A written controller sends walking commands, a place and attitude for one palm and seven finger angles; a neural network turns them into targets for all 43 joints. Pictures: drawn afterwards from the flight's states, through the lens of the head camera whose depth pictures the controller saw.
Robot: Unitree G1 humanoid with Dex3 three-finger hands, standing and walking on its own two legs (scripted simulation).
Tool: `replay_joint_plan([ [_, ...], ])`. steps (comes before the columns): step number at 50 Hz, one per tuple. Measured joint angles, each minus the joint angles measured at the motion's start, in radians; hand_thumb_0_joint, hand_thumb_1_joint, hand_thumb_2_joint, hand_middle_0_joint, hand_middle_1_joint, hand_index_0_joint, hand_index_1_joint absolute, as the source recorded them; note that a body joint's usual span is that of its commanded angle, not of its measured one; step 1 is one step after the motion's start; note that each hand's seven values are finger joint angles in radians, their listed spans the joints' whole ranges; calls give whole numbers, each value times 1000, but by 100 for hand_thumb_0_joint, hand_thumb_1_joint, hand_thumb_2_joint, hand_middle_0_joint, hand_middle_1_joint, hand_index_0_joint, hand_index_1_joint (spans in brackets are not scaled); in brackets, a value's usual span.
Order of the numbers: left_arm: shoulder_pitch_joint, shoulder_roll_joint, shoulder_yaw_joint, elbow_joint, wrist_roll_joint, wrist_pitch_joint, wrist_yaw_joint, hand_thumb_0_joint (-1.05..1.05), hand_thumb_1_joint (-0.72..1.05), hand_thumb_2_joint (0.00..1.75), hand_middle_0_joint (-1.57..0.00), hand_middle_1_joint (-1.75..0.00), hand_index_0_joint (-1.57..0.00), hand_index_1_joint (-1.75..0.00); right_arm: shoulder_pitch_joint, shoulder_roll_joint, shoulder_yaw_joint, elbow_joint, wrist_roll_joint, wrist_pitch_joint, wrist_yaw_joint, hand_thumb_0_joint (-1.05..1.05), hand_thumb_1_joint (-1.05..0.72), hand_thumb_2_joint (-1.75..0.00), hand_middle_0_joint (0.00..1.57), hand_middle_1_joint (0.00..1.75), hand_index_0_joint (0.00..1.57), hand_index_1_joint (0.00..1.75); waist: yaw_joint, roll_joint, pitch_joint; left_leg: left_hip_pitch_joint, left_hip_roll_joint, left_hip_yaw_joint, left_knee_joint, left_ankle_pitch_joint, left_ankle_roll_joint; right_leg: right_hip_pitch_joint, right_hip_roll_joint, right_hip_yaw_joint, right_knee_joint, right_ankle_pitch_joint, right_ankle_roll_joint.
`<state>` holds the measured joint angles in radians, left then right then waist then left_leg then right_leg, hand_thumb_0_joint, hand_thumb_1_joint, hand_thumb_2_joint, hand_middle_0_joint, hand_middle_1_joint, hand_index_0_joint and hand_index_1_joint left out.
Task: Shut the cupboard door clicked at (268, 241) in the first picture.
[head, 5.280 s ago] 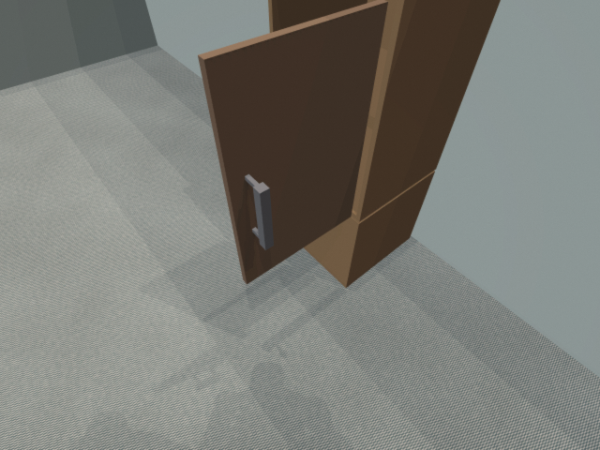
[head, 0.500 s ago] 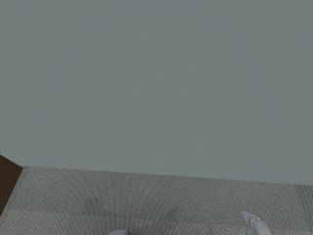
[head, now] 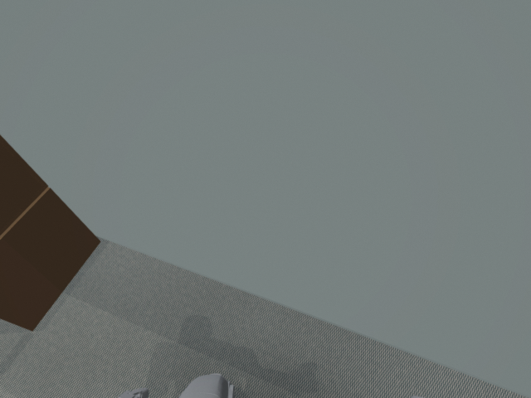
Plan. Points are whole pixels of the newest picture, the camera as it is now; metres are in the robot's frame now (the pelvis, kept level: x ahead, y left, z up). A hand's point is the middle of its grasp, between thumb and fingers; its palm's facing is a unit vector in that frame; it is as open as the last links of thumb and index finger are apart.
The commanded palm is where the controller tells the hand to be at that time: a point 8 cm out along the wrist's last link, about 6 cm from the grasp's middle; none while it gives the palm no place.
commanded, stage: turn to face it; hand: left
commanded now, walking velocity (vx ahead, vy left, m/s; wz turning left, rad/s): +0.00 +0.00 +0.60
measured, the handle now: out of the picture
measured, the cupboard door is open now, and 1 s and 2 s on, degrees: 89 89 89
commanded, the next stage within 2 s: take the last steps up to it in 1.92 s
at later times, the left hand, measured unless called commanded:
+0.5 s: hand out of the picture +0.04 +0.19 -0.16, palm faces +0.30 -0.90 -0.32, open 7.4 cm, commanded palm none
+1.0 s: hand out of the picture -0.02 +0.18 -0.17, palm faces +0.59 -0.76 -0.27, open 7.4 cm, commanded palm none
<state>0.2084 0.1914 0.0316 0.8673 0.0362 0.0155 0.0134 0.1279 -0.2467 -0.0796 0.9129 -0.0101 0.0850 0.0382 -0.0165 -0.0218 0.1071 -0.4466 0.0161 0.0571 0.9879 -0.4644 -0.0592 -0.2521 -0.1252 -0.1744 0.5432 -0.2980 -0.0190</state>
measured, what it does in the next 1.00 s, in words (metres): steps on the spot, turning left: left foot, then right foot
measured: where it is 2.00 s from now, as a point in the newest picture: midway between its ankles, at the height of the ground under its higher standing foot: outside the picture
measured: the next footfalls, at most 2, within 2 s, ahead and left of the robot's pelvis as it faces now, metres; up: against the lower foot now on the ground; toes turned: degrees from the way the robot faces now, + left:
left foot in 0.14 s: +0.02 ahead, +0.14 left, +0.00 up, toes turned +11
right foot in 0.42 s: +0.09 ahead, -0.14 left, +0.00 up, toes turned +11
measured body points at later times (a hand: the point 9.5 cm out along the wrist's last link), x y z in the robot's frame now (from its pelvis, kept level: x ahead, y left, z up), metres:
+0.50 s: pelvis +0.02 -0.04 -0.01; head +0.08 -0.05 +0.43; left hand +0.02 +0.24 -0.13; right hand +0.18 -0.27 -0.17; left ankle -0.05 +0.10 -0.68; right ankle +0.05 -0.14 -0.74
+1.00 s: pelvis +0.03 -0.05 -0.01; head +0.07 -0.01 +0.44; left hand -0.05 +0.22 -0.15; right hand +0.26 -0.20 -0.14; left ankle -0.03 +0.06 -0.74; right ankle +0.11 -0.17 -0.69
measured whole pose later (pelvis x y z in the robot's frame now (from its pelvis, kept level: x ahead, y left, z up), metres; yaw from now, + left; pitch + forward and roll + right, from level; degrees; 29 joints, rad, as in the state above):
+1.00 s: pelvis +0.03 -0.05 -0.01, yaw +36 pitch +1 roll +0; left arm 0.16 0.26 0.07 0.89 0.02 0.06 0.00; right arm 0.15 -0.21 -0.05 0.91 -0.03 0.04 0.01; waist 0.00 -0.02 0.10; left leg -0.29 0.01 -0.03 0.52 -0.25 -0.01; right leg -0.45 -0.08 -0.03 0.94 -0.45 0.08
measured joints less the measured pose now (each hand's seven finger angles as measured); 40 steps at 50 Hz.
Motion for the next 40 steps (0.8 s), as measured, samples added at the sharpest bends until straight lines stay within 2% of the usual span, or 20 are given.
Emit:
replay_joint_plan([
  [4,2,5,4,9,-1,-7,-4,1,90,89,-20,-30,-20,-30,-7,12,11,-2,3,-9,0,1,-91,-90,20,29,19,30,15,-27,6,88,2,34,-224,17,8,5,-21,-58,16,-19,5],
  [6,10,14,11,15,-6,-5,-8,1,90,89,-20,-30,-20,-30,-8,13,17,-10,2,-19,1,1,-91,-90,20,29,19,30,17,-34,2,147,1,46,-368,112,20,-9,-34,-87,68,-52,14],
  [7,20,15,14,14,-11,0,-10,1,90,89,-20,-30,-20,-30,-1,4,19,-21,-1,-27,3,1,-91,-90,20,29,19,30,16,-18,-11,168,14,26,-432,208,46,-35,-30,-97,121,-75,25],
  [8,15,27,18,19,-13,11,-10,1,90,89,-20,-30,-20,-30,-4,10,17,-22,-4,-35,-1,1,-91,-90,20,29,19,30,14,-29,-11,150,7,14,-410,218,60,-70,-33,-67,203,-151,45],
  [10,-2,52,29,32,-11,36,-6,1,90,89,-20,-30,-20,-30,-4,25,22,-22,-10,-43,-9,0,-90,-90,20,29,19,30,18,-50,-6,132,-4,-2,-368,161,63,-143,-11,28,372,-234,69],
  [13,-26,66,40,44,-12,50,-8,1,90,89,-20,-30,-20,-30,10,32,27,-19,-14,-45,-25,0,-90,-90,20,30,20,30,21,-38,-11,136,-6,-38,-399,155,46,-216,24,105,501,-197,86],
  [16,-40,70,41,31,-17,44,-11,1,90,89,-20,-30,-20,-30,18,29,28,-11,-17,-43,-30,0,-90,-90,20,30,20,30,20,-9,-9,147,-1,-75,-438,184,32,-209,44,132,426,-174,91],
  [18,-43,69,39,18,-19,34,-12,1,90,89,-20,-30,-20,-30,20,24,27,-7,-17,-37,-29,0,-90,-90,20,30,20,30,17,12,-9,146,5,-100,-438,187,20,-168,60,135,303,-151,90],
  [20,-38,70,35,2,-20,17,-15,1,90,89,-20,-30,-20,-30,26,18,21,-6,-12,-28,-28,0,-90,-90,20,30,20,30,15,28,-16,128,4,-126,-405,172,4,-98,70,126,128,-61,86],
  [21,-33,70,34,-5,-15,4,-13,1,90,89,-20,-30,-20,-30,27,14,16,-5,-7,-24,-26,0,-90,-90,20,30,20,30,17,30,-20,105,-1,-130,-356,141,9,-83,67,122,83,-24,65],
  [23,-35,52,25,-6,-7,-6,-6,1,90,89,-20,-30,-20,-30,17,-4,3,2,-3,-11,-23,1,-90,-90,20,30,20,30,12,52,-6,40,-15,-133,-149,-2,19,-77,60,89,111,-36,22],
  [25,-28,34,18,-7,-6,-6,0,1,90,89,-20,-30,-20,-30,6,-17,-6,11,-4,0,-18,1,-90,-90,20,30,20,30,10,56,2,-20,-23,-104,60,-26,19,-51,46,63,93,-41,4],
  [27,-17,22,12,-4,-4,-3,4,1,90,89,-20,-30,-20,-30,-3,-19,-10,13,-4,5,-11,1,-90,-90,20,29,20,30,7,46,3,-46,-17,-69,149,-4,12,-24,32,41,52,-26,3],
  [29,-9,14,8,2,-2,-1,4,1,90,89,-20,-30,-20,-30,-9,-13,-8,11,-3,5,-5,1,-91,-90,20,29,19,30,3,27,3,-36,-8,-37,115,7,3,-2,18,18,12,-10,3],
  [32,-2,9,4,8,-1,-5,1,1,90,89,-20,-30,-20,-30,-17,-2,0,7,0,1,0,1,-91,-90,20,29,19,30,7,0,7,14,0,-1,-37,4,-2,19,-1,-22,-17,-2,4],
  [35,4,10,5,13,-1,-9,-3,1,90,89,-20,-30,-20,-30,-29,7,10,3,3,-6,1,1,-91,-90,20,29,19,30,20,-20,13,73,2,26,-196,11,5,23,-17,-63,0,-19,11],
  [37,13,17,11,20,-4,-7,-6,1,90,89,-20,-30,-20,-30,-34,12,16,-5,2,-16,2,1,-91,-90,20,29,19,30,24,-31,12,126,-1,41,-327,79,15,14,-32,-90,43,-46,21],
  [38,23,21,14,20,-8,-4,-8,1,90,89,-20,-30,-20,-30,-31,8,19,-14,0,-24,4,1,-91,-90,20,29,19,30,24,-27,3,158,4,39,-406,165,31,-3,-36,-102,87,-69,28],
  [39,26,27,18,24,-13,4,-10,1,90,89,-20,-30,-20,-30,-29,8,18,-20,-4,-35,2,1,-91,-90,20,29,19,30,20,-27,-5,153,1,29,-416,180,74,-36,-37,-89,166,-130,48],
  [40,18,39,21,29,-13,18,-9,1,90,89,-20,-30,-20,-30,-32,15,19,-22,-6,-41,-1,1,-91,-90,20,29,19,30,20,-40,-1,136,-7,20,-384,166,89,-75,-32,-42,261,-201,62],
])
